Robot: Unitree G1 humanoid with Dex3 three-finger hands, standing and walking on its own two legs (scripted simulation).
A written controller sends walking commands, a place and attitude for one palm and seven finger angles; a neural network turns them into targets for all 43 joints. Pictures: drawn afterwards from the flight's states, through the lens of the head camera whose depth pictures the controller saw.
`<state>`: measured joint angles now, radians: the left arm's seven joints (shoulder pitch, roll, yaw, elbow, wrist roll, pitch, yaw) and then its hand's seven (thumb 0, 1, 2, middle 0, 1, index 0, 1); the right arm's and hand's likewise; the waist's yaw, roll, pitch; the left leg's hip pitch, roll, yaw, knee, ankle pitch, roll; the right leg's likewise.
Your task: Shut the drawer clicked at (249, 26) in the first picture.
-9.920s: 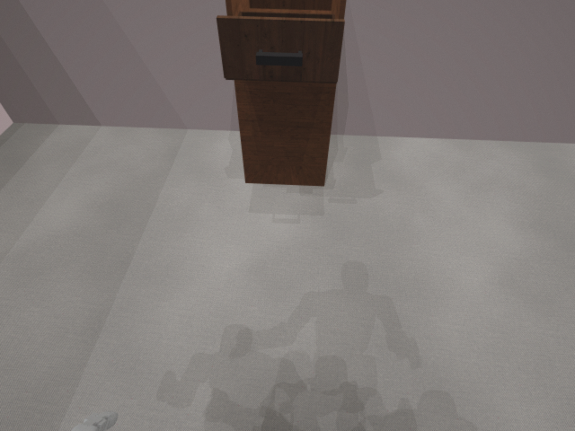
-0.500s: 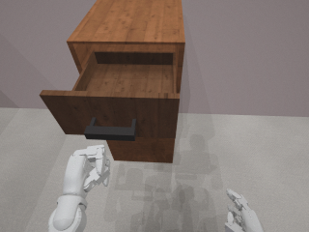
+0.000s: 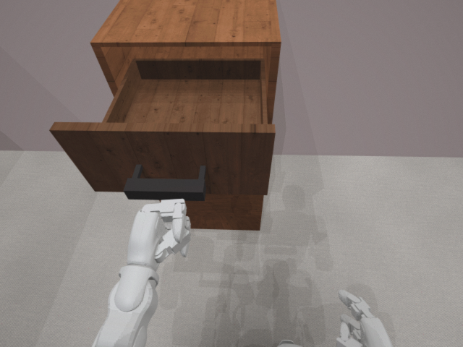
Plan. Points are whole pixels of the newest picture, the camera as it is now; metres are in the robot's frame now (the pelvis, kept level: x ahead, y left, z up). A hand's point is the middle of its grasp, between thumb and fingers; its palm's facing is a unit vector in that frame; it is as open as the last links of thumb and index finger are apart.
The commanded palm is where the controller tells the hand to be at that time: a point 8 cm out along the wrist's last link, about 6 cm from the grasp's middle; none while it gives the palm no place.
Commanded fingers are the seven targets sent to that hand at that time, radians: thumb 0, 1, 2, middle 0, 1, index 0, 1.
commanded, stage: bring the fist close to the handle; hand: left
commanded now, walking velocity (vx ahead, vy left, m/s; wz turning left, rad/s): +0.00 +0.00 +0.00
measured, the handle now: (168, 179) +0.39 +0.14 +0.07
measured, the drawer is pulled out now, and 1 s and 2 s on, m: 0.27 0.22 0.09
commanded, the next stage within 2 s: push the drawer shut in 0.22 s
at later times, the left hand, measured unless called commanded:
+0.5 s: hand (189, 230) +0.29 +0.09 +0.06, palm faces -0.04 -1.00 -0.05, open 3.3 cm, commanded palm +0.27 +0.15 +0.07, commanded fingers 0.00 0.90 0.90 -1.40 -1.60 -1.40 -1.60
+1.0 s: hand (188, 199) +0.35 +0.10 +0.06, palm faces -0.02 -1.00 -0.04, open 3.0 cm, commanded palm +0.34 +0.15 +0.07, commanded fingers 0.00 0.90 0.90 -1.40 -1.60 -1.40 -1.60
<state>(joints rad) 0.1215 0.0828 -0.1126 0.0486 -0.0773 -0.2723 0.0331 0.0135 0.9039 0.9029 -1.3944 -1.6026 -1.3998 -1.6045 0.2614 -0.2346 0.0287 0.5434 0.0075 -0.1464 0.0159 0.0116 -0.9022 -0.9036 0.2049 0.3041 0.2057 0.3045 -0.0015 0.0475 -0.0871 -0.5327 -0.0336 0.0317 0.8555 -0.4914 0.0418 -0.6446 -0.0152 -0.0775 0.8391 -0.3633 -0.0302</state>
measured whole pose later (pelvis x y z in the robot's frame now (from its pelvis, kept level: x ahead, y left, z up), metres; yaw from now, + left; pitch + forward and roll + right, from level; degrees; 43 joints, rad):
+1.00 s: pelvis -0.01 -0.01 +0.00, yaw +0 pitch +10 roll +0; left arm -0.27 0.14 0.01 0.47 -0.12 -0.33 0.01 -0.02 0.85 0.93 -1.40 -1.60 -1.40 -1.60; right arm 0.25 -0.25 0.03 0.63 0.02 -0.10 -0.01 0.01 -0.90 -0.90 0.20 0.30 0.21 0.30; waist -0.03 0.03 -0.06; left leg -0.56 -0.03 0.02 0.83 -0.45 0.03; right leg -0.67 -0.01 -0.09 0.81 -0.33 -0.05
